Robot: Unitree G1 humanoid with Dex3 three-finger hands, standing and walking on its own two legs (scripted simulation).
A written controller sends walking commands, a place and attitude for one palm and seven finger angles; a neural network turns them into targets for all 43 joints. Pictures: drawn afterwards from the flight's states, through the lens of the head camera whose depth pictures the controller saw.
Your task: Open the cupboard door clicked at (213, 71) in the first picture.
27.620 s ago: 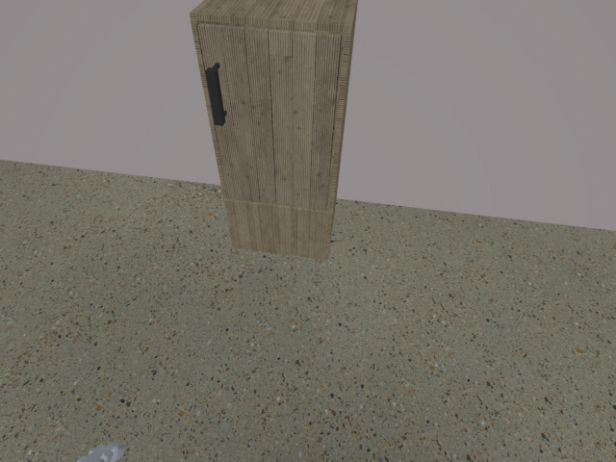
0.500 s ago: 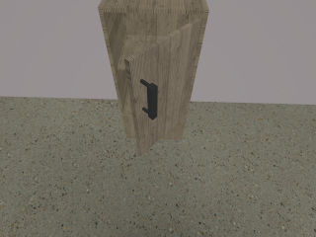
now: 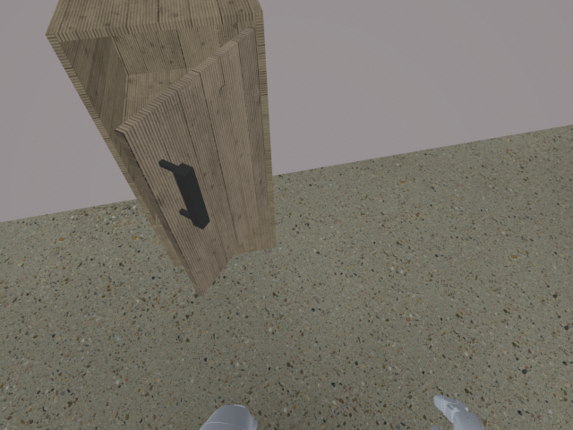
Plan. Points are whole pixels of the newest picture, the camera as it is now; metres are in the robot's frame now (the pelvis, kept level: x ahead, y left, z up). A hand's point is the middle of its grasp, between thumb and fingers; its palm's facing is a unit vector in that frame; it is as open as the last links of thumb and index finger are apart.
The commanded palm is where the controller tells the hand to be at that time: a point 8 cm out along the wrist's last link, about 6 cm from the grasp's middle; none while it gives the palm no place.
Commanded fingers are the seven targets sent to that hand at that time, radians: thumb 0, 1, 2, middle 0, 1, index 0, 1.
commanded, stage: walk to a spot facing it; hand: left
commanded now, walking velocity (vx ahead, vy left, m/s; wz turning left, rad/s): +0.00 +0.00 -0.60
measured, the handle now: (184, 194) +0.50 +0.26 -0.04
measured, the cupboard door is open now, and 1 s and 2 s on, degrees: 49 49 49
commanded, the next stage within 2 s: none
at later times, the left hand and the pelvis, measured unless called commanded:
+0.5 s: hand (183, 397) +0.17 +0.20 -0.17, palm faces -0.31 -0.91 -0.26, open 7.4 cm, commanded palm none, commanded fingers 0.00 0.90 0.90 -0.20 -0.30 -0.20 -0.30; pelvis +0.01 +0.02 -0.01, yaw -20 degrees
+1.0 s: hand (240, 374) +0.22 +0.11 -0.17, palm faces -0.57 -0.81 -0.17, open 7.4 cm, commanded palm none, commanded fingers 0.00 0.90 0.90 -0.20 -0.30 -0.20 -0.30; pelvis +0.02 +0.00 +0.00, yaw -37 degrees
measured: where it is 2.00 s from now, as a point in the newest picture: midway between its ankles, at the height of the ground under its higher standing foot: outside the picture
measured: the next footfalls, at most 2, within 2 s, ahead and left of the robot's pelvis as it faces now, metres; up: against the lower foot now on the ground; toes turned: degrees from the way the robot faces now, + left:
left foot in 0.16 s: +0.07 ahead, +0.16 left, +0.00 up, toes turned -8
right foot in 0.52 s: +0.02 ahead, -0.12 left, +0.00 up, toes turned -23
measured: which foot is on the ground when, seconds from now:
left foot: up 0.00-0.14, down 0.16-0.52, up 0.54-0.82, down 0.84-1.00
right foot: down 0.00-0.14, up 0.16-0.50, down 0.52-0.84, up 0.86-1.00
